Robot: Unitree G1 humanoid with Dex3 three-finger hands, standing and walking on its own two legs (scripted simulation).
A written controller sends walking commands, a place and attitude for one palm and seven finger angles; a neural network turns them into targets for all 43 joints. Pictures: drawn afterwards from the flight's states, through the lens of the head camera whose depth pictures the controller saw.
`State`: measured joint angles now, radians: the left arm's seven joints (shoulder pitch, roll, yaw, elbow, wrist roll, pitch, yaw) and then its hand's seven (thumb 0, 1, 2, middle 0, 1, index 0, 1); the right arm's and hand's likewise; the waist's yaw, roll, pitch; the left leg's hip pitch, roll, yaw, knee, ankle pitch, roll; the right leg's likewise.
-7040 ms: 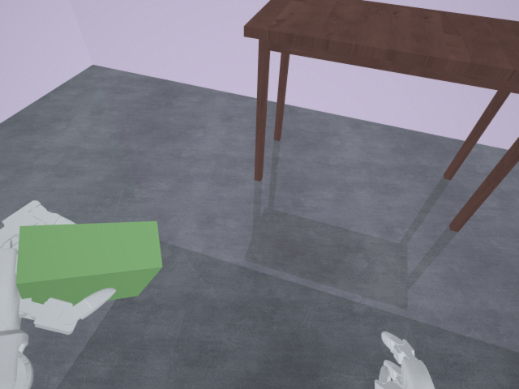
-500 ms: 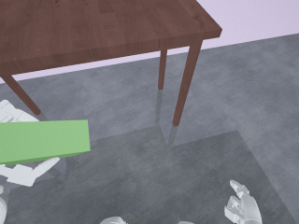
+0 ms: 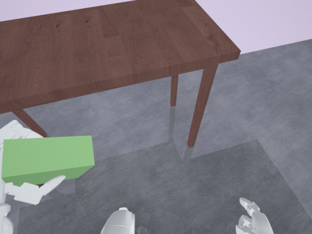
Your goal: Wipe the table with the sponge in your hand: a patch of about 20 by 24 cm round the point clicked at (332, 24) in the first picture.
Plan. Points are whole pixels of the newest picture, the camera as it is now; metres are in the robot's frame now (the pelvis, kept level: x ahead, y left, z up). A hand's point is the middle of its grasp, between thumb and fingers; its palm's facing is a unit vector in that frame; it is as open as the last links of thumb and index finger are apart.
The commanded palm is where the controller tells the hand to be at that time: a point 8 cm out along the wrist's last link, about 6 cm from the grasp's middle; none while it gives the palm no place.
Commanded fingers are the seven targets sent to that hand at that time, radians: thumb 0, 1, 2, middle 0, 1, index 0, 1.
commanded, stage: take the last steps up to it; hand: left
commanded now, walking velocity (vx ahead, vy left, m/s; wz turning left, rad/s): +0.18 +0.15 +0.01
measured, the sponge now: (61, 161) +0.23 +0.19 +0.13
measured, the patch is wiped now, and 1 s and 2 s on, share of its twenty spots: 0.00 0.00 0.00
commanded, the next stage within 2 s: come to a stop and stand still in 0.16 s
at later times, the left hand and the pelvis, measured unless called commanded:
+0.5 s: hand (4, 128) +0.27 +0.29 +0.18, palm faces +0.35 -0.82 -0.45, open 9.7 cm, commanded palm +0.22 +0.34 +0.17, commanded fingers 0.00 0.10 1.30 -1.20 -1.60 -1.20 -1.60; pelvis +0.05 +0.07 -0.01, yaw -2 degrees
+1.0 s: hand (35, 129) +0.29 +0.26 +0.14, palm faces +0.24 -0.87 -0.44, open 9.7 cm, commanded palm +0.23 +0.31 +0.17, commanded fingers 0.00 0.10 1.30 -1.20 -1.60 -1.20 -1.60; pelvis +0.05 +0.05 +0.00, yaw -6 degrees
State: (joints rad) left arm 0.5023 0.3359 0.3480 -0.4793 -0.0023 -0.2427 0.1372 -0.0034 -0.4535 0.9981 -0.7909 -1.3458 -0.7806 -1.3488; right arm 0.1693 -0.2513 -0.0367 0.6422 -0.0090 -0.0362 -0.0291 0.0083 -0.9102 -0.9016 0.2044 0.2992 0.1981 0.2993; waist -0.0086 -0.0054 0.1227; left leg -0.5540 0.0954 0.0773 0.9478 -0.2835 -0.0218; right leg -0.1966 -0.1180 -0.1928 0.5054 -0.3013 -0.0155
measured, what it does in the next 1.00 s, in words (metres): steps on the spot: left foot, then right foot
